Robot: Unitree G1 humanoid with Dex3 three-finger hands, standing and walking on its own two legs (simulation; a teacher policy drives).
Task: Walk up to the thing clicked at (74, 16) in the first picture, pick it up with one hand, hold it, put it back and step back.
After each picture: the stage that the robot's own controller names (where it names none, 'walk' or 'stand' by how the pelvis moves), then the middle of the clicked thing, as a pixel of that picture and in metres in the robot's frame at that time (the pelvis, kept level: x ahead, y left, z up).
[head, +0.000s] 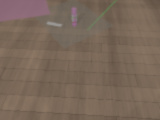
stand; (74, 17) +1.89 +0.08 -0.65
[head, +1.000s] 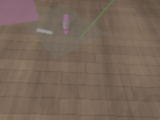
walk; (65, 24) +1.74 +0.11 -0.65
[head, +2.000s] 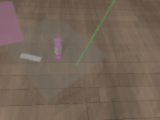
walk; (57, 49) +1.17 +0.16 -0.65
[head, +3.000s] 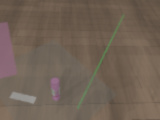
walk; (55, 89) +0.74 +0.16 -0.65
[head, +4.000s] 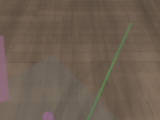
stand; out of the picture +0.46 +0.21 -0.64
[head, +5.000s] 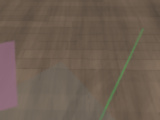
stand; out of the picture +0.41 +0.20 -0.65
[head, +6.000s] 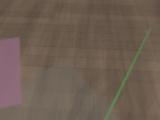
stand; out of the picture +0.39 +0.17 -0.65
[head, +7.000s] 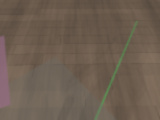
stand; out of the picture +0.38 +0.20 -0.63
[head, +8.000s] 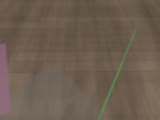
stand; out of the picture +0.36 +0.20 -0.66
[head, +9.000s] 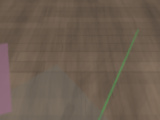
stand; out of the picture +0.37 +0.21 -0.66
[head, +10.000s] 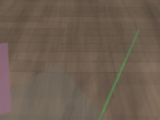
stand; out of the picture +0.36 +0.21 -0.66
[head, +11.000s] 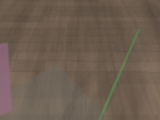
go down; out of the picture +0.36 +0.21 -0.66
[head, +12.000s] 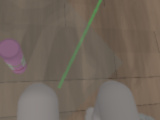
go down; (14, 59) +0.44 +0.24 -0.26
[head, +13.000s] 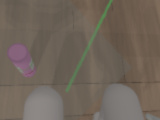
approach; (24, 62) +0.45 +0.23 -0.25
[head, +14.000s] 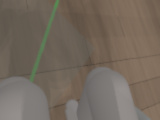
close in; out of the picture +0.43 +0.26 -0.16
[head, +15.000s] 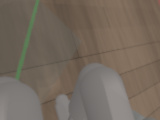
close; out of the picture +0.43 +0.28 -0.16
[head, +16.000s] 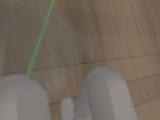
lift; out of the picture +0.38 +0.27 -0.15
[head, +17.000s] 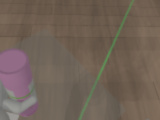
lift; (21, 88) +0.32 +0.18 +0.04
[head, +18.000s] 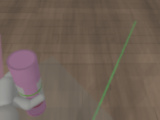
hold; (30, 87) +0.32 +0.17 +0.06
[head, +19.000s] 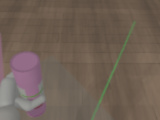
hold; (31, 89) +0.32 +0.17 +0.05
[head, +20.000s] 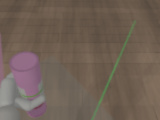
crouch; (31, 89) +0.32 +0.17 +0.05
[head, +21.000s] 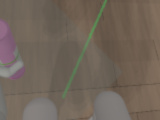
crouch; (6, 55) +0.43 +0.21 -0.05
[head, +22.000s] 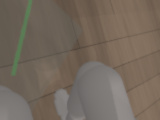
lower; out of the picture +0.45 +0.27 -0.17
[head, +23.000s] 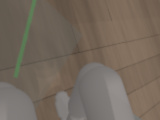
lower; out of the picture +0.44 +0.28 -0.16
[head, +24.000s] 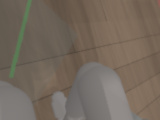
lower; out of the picture +0.43 +0.30 -0.17
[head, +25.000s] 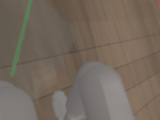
lower; out of the picture +0.45 +0.29 -0.16
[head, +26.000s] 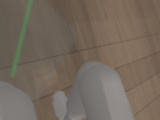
loosen; out of the picture +0.45 +0.27 -0.17
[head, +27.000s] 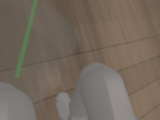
withdraw; out of the picture +0.53 +0.23 -0.21
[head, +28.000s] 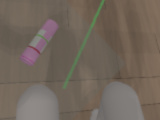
walk; (40, 41) +0.58 +0.17 -0.33
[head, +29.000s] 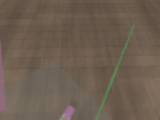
stand; out of the picture +0.51 +0.12 -0.68
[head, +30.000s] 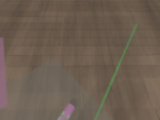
stand; (62, 119) +0.51 +0.14 -0.69
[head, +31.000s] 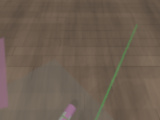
stand; out of the picture +0.52 +0.13 -0.69
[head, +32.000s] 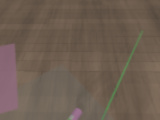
stand; out of the picture +0.53 +0.12 -0.74
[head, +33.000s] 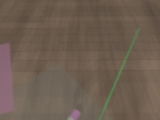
stand; out of the picture +0.49 +0.12 -0.75
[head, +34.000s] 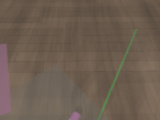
walk; out of the picture +0.48 +0.11 -0.75
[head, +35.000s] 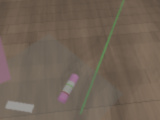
walk; (68, 88) +0.66 +0.11 -0.72
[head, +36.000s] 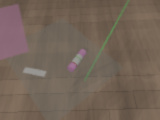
walk; (77, 60) +0.98 +0.08 -0.73
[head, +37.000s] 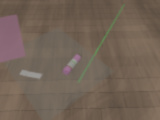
stand; (71, 64) +1.10 +0.09 -0.73
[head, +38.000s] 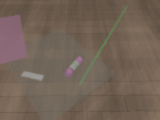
stand; (73, 66) +1.07 +0.08 -0.75
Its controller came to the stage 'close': yes
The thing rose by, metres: 0.68
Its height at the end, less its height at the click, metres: -0.09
